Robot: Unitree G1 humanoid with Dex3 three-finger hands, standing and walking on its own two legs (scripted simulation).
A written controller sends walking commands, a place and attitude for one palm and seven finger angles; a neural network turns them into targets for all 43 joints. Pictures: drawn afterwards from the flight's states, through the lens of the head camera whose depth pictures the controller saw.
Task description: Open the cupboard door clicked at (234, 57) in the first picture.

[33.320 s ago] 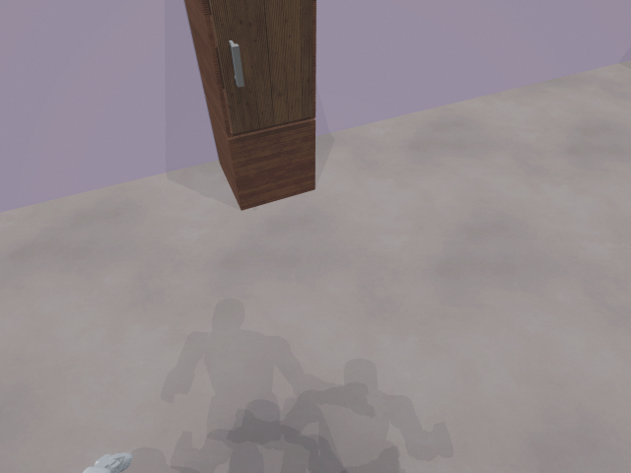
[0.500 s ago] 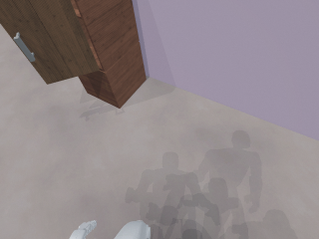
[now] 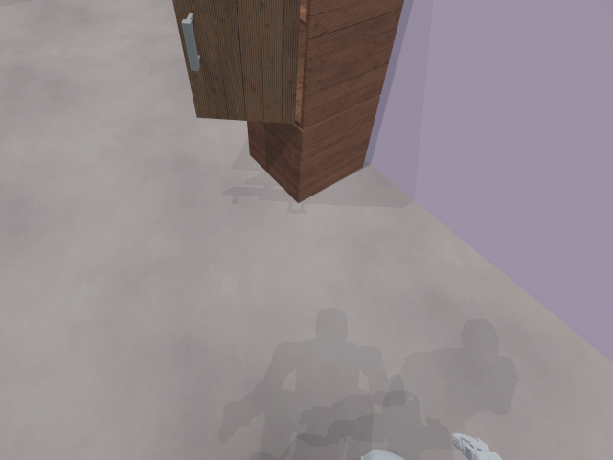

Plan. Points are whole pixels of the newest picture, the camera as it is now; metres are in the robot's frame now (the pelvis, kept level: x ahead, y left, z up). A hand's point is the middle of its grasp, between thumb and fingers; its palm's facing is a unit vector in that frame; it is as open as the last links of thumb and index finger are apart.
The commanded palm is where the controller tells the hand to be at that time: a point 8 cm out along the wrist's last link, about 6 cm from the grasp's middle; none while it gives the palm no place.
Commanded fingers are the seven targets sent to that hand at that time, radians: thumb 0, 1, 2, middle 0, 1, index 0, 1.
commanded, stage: take the last steps up to it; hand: left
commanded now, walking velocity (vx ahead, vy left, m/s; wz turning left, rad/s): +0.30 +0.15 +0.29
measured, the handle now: (192, 42) +1.11 +0.43 -0.07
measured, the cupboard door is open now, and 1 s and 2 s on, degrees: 50 50 50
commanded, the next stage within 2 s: come to a stop and stand still in 1.76 s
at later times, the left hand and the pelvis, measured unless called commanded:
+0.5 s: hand out of the picture +0.03 +0.15 -0.15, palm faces +0.19 -0.96 -0.20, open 7.4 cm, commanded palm none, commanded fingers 0.00 0.90 0.90 -0.20 -0.30 -0.20 -0.30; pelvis +0.08 -0.01 +0.01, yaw +8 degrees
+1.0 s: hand (134, 343) +0.28 +0.31 -0.16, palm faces +0.19 -0.96 -0.20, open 7.4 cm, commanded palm none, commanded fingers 0.00 0.90 0.90 -0.20 -0.30 -0.20 -0.30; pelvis +0.23 +0.11 +0.01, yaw +7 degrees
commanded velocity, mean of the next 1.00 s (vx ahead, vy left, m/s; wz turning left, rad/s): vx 0.30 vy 0.10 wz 0.05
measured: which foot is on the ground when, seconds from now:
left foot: down 0.00-0.26, up 0.28-0.68, down 0.70-1.00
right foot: up 0.00-0.24, down 0.26-0.70, up 0.72-1.00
